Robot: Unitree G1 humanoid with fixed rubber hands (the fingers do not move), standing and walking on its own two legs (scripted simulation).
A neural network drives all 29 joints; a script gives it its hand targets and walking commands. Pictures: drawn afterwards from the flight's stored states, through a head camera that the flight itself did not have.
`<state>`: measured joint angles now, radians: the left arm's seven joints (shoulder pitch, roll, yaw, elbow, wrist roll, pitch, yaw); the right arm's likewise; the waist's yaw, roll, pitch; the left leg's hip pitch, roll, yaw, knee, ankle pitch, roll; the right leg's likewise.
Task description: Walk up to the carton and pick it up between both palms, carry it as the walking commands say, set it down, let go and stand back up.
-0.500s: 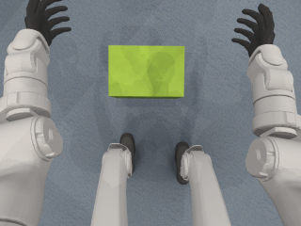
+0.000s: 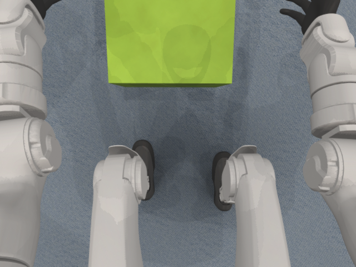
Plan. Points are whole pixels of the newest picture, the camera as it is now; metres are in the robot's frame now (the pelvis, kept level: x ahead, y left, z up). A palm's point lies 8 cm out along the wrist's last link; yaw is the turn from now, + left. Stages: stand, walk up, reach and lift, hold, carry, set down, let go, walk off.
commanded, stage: reach and lift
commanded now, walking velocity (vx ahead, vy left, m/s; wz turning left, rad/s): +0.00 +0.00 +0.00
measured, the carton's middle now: (170, 49) +0.54 +0.06 -0.36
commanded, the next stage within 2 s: none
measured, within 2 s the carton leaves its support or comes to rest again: neither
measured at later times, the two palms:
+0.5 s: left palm (79, 33) +0.54 +0.26 -0.27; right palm (275, 45) +0.54 -0.19 -0.27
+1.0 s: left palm (87, 36) +0.54 +0.25 -0.29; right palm (269, 47) +0.54 -0.18 -0.30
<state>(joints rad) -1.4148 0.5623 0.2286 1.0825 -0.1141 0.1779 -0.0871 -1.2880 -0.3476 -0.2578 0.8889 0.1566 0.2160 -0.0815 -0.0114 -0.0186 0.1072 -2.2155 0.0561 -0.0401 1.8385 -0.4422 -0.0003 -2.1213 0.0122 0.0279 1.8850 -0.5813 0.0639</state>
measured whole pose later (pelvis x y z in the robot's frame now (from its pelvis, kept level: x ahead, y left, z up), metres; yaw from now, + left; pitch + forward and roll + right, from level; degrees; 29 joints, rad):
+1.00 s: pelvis -0.01 -0.01 -0.11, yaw +0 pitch +33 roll -2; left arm -1.60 0.59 0.06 1.30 -0.27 0.05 -0.01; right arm -1.50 -0.38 -0.08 1.12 0.27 0.09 -0.12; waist 0.00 -0.03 0.52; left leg -2.31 0.06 -0.07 2.23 -0.50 -0.02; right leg -2.21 0.05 0.04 2.29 -0.66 0.07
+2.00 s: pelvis -0.01 -0.01 -0.10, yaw +0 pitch +33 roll -2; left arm -1.64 0.54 0.02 1.26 -0.24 0.11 -0.02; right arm -1.52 -0.32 -0.14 1.09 0.21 0.14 -0.10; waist 0.00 -0.04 0.52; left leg -2.30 0.06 -0.07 2.22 -0.49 -0.01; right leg -2.21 0.05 0.04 2.28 -0.65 0.07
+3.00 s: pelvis -0.01 +0.00 -0.07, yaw +0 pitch +41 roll -3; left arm -1.48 0.43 0.18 1.03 -0.05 0.26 0.00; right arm -1.34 -0.24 -0.31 0.86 0.07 0.27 -0.11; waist 0.00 -0.04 0.21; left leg -2.33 0.04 -0.07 2.07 -0.46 -0.01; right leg -2.22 0.03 0.03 2.12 -0.62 0.06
